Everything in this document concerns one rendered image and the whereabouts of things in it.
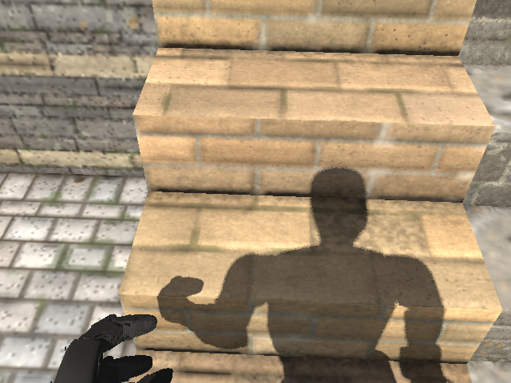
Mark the robot left hand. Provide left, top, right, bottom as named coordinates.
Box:
left=50, top=314, right=173, bottom=383

